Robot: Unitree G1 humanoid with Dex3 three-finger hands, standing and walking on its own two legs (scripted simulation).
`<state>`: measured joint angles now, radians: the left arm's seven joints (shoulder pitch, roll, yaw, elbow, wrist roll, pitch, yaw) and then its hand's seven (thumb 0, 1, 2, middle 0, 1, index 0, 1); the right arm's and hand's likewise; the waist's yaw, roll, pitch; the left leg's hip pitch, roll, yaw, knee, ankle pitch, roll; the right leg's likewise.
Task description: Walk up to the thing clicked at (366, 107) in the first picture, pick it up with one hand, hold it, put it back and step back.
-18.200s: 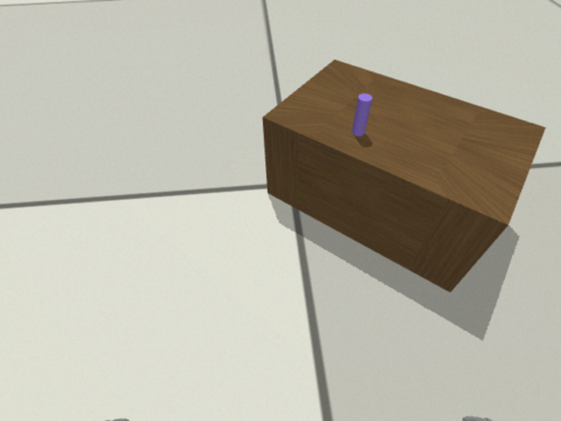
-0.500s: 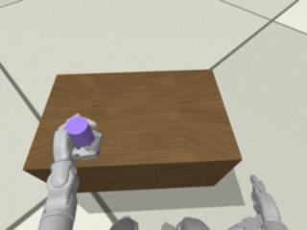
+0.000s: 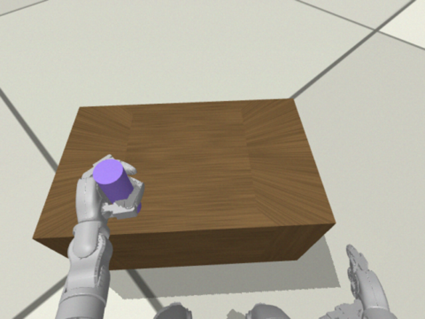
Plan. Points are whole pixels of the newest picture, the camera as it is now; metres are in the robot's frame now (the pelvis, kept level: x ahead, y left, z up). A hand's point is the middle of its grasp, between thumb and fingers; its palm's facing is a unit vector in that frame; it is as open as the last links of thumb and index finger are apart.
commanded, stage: crouch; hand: left
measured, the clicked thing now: (120, 191) +0.33 +0.18 +0.04
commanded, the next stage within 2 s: lower in 1.20 s
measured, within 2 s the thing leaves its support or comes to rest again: neither
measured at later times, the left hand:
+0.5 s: hand (139, 175) +0.41 +0.17 -0.04, palm faces +0.12 -0.99 +0.00, open 6.3 cm
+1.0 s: hand (144, 172) +0.46 +0.18 -0.09, palm faces +0.14 -0.99 -0.02, open 6.3 cm
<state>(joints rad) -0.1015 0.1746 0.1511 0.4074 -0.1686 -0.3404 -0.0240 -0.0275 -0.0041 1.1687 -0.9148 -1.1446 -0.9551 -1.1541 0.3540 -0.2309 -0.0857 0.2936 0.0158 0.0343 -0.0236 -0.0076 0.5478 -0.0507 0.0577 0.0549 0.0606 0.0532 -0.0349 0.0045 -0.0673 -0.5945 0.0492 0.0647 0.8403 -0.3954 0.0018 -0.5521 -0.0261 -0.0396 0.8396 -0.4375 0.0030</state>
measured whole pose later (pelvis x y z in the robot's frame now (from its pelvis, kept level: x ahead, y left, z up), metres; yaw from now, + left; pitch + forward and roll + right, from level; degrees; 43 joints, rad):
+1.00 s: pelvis -0.02 +0.01 -0.08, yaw -1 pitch +26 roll -4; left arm -0.70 0.43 0.39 1.15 -0.03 -0.61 -0.01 -0.03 -0.01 1.18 -0.93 -1.13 -0.97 -1.14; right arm 0.37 -0.27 -0.05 -0.05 -0.07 0.01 0.08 -0.01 0.55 -0.05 0.06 0.06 0.06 0.05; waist -0.25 -0.02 -0.14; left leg -1.23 0.08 0.00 1.30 -0.53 0.01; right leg -1.14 -0.01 -0.08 1.25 -0.56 0.00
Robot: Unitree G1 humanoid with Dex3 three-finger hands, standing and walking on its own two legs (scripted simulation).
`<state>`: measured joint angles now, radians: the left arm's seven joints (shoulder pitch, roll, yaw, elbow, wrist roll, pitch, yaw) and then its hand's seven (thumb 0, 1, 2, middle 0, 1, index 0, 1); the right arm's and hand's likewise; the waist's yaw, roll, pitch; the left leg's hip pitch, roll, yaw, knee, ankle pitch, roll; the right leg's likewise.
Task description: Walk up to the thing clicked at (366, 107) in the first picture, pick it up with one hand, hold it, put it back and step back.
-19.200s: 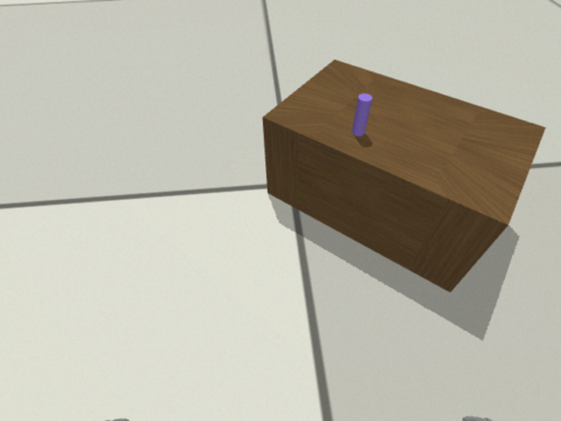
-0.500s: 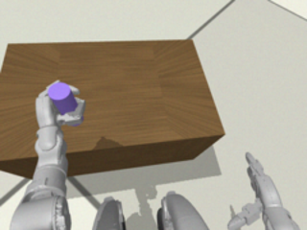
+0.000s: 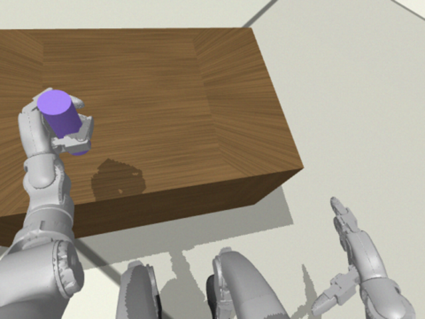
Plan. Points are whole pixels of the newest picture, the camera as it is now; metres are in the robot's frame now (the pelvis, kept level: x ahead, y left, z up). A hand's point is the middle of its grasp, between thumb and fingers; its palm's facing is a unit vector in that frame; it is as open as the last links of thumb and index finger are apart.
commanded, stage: crouch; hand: left
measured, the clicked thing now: (68, 126) +0.48 +0.20 -0.01
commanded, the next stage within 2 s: lower in 0.20 s
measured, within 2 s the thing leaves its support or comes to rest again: rests again in 1.26 s
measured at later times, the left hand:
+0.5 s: hand (80, 126) +0.50 +0.19 -0.05, palm faces +0.16 -0.99 -0.02, open 6.3 cm
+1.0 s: hand (86, 134) +0.51 +0.19 -0.10, palm faces +0.18 -0.98 -0.02, open 6.3 cm
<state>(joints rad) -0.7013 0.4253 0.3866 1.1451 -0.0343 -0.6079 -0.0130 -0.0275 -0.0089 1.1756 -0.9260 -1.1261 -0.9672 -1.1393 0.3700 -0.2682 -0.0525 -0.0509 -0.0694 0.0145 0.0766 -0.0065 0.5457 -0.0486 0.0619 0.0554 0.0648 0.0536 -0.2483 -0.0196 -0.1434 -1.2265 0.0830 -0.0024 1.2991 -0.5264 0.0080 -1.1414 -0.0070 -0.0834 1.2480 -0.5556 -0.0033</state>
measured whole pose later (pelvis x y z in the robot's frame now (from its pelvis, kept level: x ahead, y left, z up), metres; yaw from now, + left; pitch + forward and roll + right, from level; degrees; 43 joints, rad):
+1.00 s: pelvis -0.01 +0.00 -0.05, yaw -2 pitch +33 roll -6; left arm -0.79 0.58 0.50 1.25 0.02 -0.64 0.01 -0.03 -0.01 1.18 -0.93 -1.12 -0.97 -1.14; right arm 0.39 -0.30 -0.07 -0.25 -0.08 -0.01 0.10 -0.01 0.53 -0.05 0.06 0.06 0.07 0.05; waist -0.37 -0.02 -0.16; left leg -1.52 0.10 -0.03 1.52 -0.58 0.01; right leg -1.42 0.01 -0.10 1.45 -0.61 0.00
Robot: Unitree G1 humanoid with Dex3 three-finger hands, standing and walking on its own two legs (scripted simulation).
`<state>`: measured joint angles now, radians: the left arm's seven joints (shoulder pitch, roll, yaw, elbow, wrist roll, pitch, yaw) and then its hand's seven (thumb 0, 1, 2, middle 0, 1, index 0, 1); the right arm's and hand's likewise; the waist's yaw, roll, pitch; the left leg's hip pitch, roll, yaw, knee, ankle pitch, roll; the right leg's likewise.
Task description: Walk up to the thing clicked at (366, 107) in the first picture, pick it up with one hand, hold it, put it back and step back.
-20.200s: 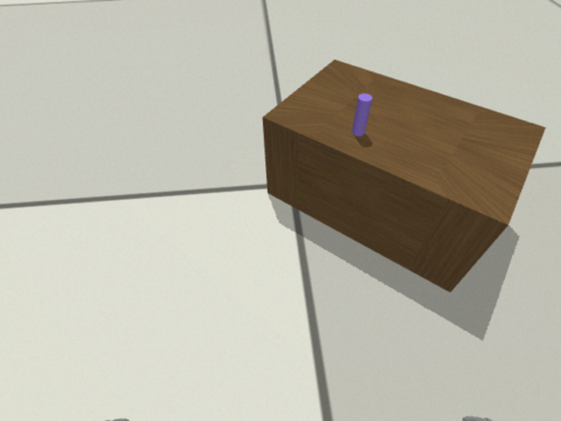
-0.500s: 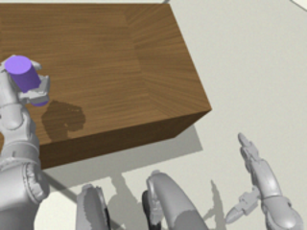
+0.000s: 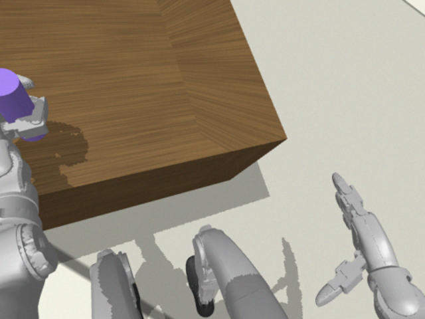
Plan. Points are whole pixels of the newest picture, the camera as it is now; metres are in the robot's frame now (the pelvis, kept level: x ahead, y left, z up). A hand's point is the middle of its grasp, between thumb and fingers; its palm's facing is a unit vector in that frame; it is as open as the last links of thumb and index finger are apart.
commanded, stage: lower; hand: left
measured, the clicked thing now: (18, 109) +0.52 +0.22 -0.05
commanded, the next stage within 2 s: loosen in 0.46 s
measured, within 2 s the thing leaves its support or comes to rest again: rests again in 0.26 s
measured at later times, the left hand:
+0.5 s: hand (31, 112) +0.52 +0.21 -0.07, palm faces +0.21 -0.98 +0.00, open 6.3 cm
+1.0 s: hand (30, 112) +0.52 +0.21 -0.07, palm faces +0.22 -0.98 +0.00, open 9.2 cm
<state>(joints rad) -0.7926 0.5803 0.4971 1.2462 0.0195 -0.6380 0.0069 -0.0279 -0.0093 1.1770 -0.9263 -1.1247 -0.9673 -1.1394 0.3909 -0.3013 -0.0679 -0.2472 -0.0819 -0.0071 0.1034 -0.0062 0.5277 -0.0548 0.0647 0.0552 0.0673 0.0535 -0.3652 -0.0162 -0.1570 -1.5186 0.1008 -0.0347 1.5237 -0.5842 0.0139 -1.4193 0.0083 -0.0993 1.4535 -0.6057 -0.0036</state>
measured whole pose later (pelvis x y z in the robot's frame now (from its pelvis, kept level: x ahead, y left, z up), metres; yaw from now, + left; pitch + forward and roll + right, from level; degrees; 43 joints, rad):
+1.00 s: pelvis -0.02 +0.00 -0.03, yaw -1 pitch +34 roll -7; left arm -0.85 0.64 0.51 1.26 0.04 -0.64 0.01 0.00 -0.09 0.52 -0.84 -0.72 -0.88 -0.70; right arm 0.42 -0.33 -0.09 -0.35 -0.07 -0.03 0.11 -0.01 0.52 -0.05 0.07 0.06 0.07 0.05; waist -0.41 -0.03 -0.16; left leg -1.64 0.10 -0.05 1.62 -0.59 0.02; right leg -1.53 0.01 -0.10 1.55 -0.61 0.00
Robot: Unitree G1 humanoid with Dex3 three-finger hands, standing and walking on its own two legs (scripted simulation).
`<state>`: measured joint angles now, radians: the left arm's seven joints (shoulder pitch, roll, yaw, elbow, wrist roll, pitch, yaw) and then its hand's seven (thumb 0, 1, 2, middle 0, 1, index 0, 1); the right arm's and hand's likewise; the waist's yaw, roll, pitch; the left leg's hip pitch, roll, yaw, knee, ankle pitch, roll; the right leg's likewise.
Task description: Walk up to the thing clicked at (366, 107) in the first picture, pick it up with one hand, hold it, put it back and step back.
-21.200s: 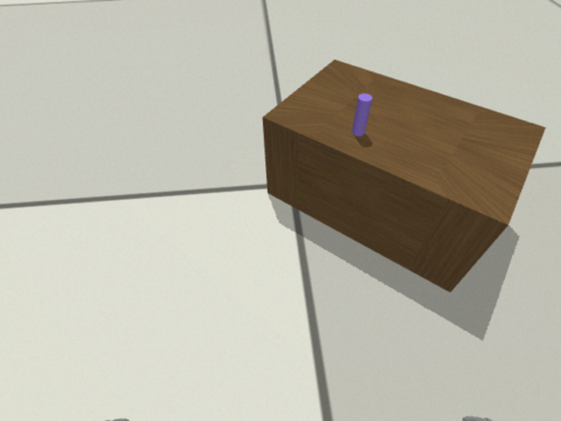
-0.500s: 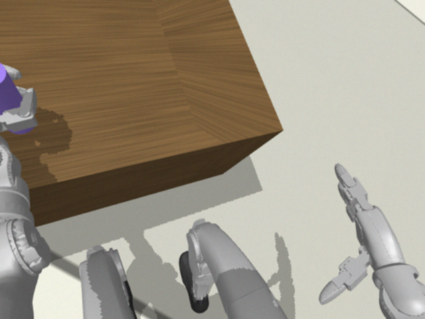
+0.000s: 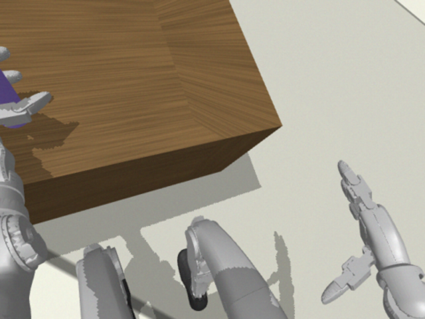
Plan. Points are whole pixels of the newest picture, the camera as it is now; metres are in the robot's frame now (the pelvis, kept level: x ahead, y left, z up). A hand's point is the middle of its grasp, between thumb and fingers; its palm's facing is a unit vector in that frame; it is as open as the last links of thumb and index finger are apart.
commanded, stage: open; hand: left
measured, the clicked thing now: out of the picture +0.54 +0.22 -0.05
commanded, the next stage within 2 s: withdraw in 0.12 s
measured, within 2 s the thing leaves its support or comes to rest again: neither
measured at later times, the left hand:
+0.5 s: hand out of the picture +0.54 +0.24 -0.01, palm faces +0.27 -0.96 +0.01, open 16.9 cm
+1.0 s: hand out of the picture +0.48 +0.38 +0.14, palm faces +0.49 -0.83 -0.26, open 17.2 cm
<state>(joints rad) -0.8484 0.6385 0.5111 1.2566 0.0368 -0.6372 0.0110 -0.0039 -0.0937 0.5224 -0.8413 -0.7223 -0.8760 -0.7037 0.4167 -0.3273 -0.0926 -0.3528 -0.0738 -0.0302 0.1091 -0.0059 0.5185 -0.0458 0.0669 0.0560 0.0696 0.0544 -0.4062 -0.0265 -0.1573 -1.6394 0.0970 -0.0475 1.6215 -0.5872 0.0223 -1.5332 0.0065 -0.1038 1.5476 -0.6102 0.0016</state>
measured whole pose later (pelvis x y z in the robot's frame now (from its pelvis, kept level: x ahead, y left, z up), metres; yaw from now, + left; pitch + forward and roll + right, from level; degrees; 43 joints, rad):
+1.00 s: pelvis +0.03 +0.00 +0.11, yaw +3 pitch +22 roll -5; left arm -0.76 0.75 0.50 1.20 0.09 -0.17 0.05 -0.01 -0.51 0.08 -0.07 -0.06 -0.07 -0.06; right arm 0.42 -0.30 -0.03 -0.04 0.00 0.13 0.01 -0.01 0.31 -0.18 0.10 0.11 0.10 0.11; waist -0.20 -0.01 -0.16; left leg -1.08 0.08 0.00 1.19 -0.49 0.02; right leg -0.99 0.01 -0.07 1.11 -0.49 0.01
